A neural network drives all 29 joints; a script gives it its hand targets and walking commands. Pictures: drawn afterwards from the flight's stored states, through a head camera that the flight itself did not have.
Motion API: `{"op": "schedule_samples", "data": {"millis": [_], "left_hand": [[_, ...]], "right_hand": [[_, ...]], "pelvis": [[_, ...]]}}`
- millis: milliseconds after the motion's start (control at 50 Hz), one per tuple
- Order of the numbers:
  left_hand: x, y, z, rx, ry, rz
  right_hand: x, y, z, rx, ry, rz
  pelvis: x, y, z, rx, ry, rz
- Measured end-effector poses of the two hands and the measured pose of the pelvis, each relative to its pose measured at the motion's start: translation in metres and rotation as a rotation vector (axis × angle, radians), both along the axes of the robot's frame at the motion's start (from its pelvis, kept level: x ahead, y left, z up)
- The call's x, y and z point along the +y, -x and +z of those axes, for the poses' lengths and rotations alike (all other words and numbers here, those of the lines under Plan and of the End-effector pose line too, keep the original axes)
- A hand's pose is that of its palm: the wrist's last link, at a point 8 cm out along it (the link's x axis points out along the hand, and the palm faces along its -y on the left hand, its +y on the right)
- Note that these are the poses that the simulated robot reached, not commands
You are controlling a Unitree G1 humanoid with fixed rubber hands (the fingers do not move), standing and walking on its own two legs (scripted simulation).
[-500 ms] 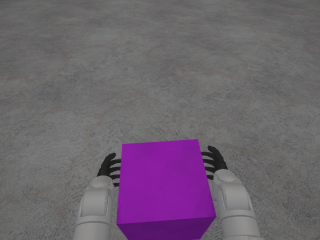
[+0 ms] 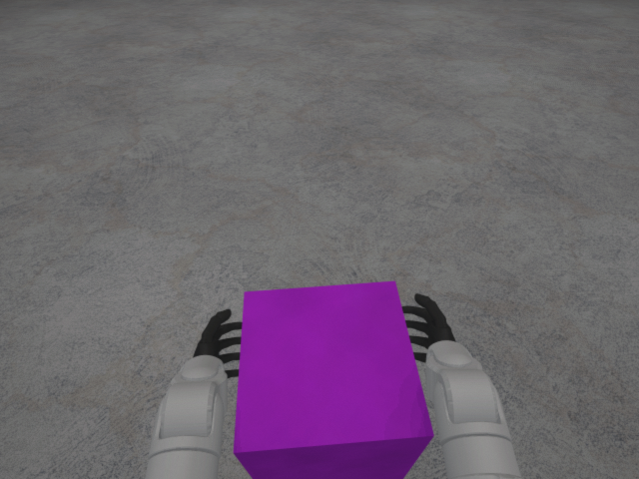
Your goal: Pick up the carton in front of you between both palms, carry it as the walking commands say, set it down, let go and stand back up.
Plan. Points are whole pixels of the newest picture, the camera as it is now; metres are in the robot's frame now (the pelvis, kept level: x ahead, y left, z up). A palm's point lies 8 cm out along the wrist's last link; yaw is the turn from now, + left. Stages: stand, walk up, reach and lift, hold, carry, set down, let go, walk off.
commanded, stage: carry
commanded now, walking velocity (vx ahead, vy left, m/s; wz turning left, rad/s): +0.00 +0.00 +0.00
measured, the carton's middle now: (326, 392) +0.29 +0.00 -0.07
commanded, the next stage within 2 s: none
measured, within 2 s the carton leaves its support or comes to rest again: neither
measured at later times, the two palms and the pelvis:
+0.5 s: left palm (212, 354) +0.29 +0.15 +0.04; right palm (441, 341) +0.30 -0.15 +0.04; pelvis +0.02 -0.01 +0.01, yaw +0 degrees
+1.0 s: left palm (254, 227) +0.53 +0.12 +0.04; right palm (425, 228) +0.52 -0.18 +0.04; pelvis +0.25 -0.02 +0.01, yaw -1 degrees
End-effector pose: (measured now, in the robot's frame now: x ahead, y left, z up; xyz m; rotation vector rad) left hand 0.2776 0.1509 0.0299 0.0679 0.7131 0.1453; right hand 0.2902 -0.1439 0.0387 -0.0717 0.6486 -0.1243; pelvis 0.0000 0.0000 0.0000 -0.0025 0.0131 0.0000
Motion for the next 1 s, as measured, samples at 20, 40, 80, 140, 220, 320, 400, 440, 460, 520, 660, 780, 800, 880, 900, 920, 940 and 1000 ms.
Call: {"op": "schedule_samples", "data": {"millis": [20,40,80,140,220,320,400,440,460,520,660,780,800,880,900,920,940,1000], "left_hand": [[-0.001,0.0,0.0,0.0,0.005,-0.002],[-0.002,0.0,0.001,0.0,0.008,-0.003],[-0.003,0.0,0.0,0.0,0.005,-0.006],[-0.005,-0.001,0.001,-0.004,-0.002,-0.008],[-0.006,-0.002,0.002,-0.004,0.0,-0.007],[-0.004,-0.002,0.001,0.003,-0.013,0.003],[-0.001,-0.002,0.001,-0.003,0.0,0.013],[-0.002,-0.004,0.002,0.001,0.004,0.009],[-0.003,-0.006,0.004,0.003,0.002,0.005],[-0.005,-0.02,0.008,0.002,-0.015,0.001],[-0.023,-0.086,0.006,-0.004,-0.047,0.009],[-0.03,-0.119,0.0,0.019,0.02,0.066],[-0.032,-0.125,0.0,0.022,0.016,0.062],[-0.035,-0.162,0.005,0.015,0.005,0.032],[-0.036,-0.174,0.009,0.008,0.005,0.023],[-0.036,-0.188,0.012,0.001,0.0,0.01],[-0.036,-0.203,0.015,-0.009,-0.001,-0.002],[-0.033,-0.253,0.015,-0.031,-0.022,-0.045]], "right_hand": [[-0.001,0.001,0.0,0.001,0.002,-0.003],[-0.002,0.001,0.0,0.0,0.003,-0.006],[-0.004,0.002,0.0,0.0,-0.001,-0.008],[-0.005,0.003,0.002,-0.004,-0.005,-0.012],[-0.006,0.001,0.004,-0.004,-0.008,-0.015],[-0.003,-0.002,0.001,0.003,-0.015,-0.002],[-0.002,-0.003,0.0,-0.001,-0.018,0.004],[-0.003,-0.005,-0.001,0.003,-0.019,0.005],[-0.004,-0.006,-0.001,0.004,-0.023,0.003],[-0.006,-0.019,0.002,0.004,-0.038,0.004],[-0.022,-0.084,-0.008,-0.003,-0.034,0.004],[-0.029,-0.133,0.003,0.022,-0.004,0.039],[-0.03,-0.141,0.005,0.025,-0.005,0.039],[-0.035,-0.172,0.005,0.02,-0.019,0.013],[-0.036,-0.18,0.005,0.014,-0.026,0.001],[-0.037,-0.188,0.004,0.009,-0.032,-0.012],[-0.037,-0.198,0.003,0.002,-0.037,-0.028],[-0.033,-0.234,0.003,-0.019,-0.035,-0.065]], "pelvis": [[0.0,0.0,0.0,0.0,0.0,0.0],[-0.001,0.001,0.0,-0.001,0.0,0.0],[-0.002,0.001,0.0,-0.003,-0.001,-0.001],[-0.003,0.002,0.001,-0.002,0.001,-0.001],[-0.003,0.003,0.002,0.004,-0.003,0.003],[-0.004,0.002,0.001,0.008,-0.003,0.0],[-0.004,-0.001,0.001,0.01,-0.004,0.001],[-0.004,-0.006,0.002,0.011,-0.003,-0.001],[-0.004,-0.011,0.003,0.012,0.0,0.001],[-0.007,-0.027,0.006,0.024,0.002,0.008],[-0.026,-0.078,0.001,0.058,0.015,0.023],[-0.044,-0.121,0.017,0.079,-0.029,0.029],[-0.045,-0.129,0.02,0.082,-0.037,0.018],[-0.039,-0.169,0.023,0.08,-0.043,-0.004],[-0.036,-0.18,0.022,0.078,-0.041,-0.007],[-0.033,-0.192,0.021,0.075,-0.039,-0.01],[-0.03,-0.205,0.02,0.072,-0.038,-0.011],[-0.018,-0.246,0.012,0.069,-0.031,-0.017]]}}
